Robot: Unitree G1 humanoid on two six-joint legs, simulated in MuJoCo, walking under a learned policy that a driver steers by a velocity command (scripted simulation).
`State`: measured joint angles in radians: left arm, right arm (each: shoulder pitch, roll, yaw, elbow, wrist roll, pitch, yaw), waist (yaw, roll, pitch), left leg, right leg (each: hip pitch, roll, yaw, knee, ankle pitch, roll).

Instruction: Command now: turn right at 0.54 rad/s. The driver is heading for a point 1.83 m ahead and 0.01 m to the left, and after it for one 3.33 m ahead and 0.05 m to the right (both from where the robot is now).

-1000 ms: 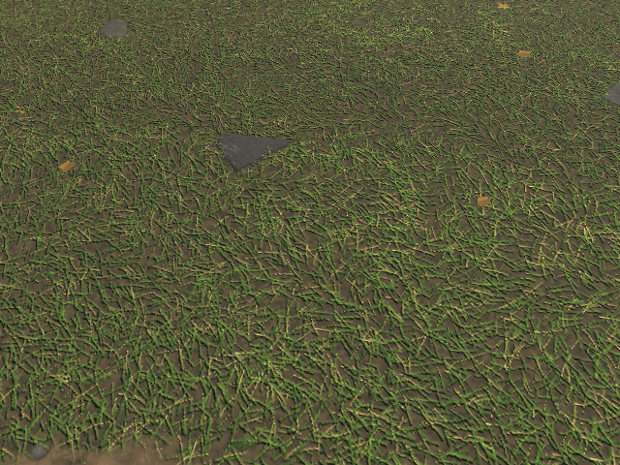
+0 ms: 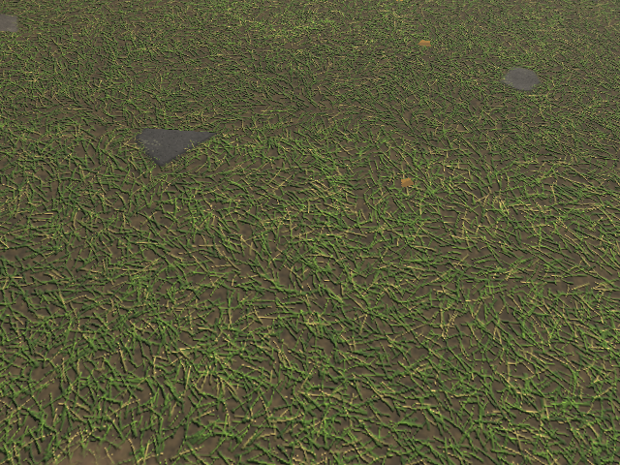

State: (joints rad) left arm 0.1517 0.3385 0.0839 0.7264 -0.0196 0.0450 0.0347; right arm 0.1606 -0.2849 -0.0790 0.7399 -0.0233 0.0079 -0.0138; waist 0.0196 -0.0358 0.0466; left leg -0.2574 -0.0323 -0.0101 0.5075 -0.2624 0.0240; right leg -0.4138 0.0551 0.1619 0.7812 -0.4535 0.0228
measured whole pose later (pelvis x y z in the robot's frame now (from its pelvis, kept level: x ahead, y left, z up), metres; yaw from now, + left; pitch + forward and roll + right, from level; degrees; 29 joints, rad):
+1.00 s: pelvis +0.16 -0.02 -0.01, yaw -2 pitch +2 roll -2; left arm 0.34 0.32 0.09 0.83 -0.02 -0.05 0.00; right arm 0.12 -0.29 -0.05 0.70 0.03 -0.03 0.05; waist 0.06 0.00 0.02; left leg -0.50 0.05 0.05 0.61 -0.19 0.07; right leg 0.08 -0.07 -0.23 0.33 -0.42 0.06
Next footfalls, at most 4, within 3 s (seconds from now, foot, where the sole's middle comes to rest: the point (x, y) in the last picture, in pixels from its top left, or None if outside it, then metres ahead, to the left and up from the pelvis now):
0.38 right None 0.02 -0.16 -0.77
1.00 left None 0.30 0.08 -0.77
1.50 right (345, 381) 0.66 -0.06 -0.77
1.98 left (222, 309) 0.83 0.24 -0.77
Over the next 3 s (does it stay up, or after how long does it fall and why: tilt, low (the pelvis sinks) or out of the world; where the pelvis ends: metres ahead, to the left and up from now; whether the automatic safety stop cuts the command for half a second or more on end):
stays up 1.25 0.05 -0.02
